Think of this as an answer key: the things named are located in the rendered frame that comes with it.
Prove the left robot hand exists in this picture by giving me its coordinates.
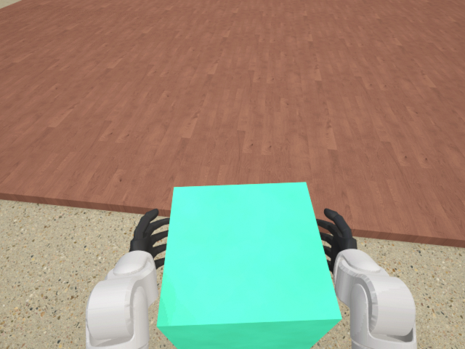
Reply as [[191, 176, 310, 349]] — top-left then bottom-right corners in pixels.
[[129, 209, 170, 270]]

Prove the left robot forearm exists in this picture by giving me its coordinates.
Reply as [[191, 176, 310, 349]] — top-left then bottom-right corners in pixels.
[[86, 251, 158, 349]]

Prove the right robot hand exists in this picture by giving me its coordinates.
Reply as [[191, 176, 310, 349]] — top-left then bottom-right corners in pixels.
[[316, 208, 357, 274]]

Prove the carton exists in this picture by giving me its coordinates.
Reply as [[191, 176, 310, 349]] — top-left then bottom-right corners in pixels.
[[157, 182, 342, 349]]

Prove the right robot forearm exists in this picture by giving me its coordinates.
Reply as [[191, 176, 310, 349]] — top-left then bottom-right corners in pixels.
[[333, 249, 417, 349]]

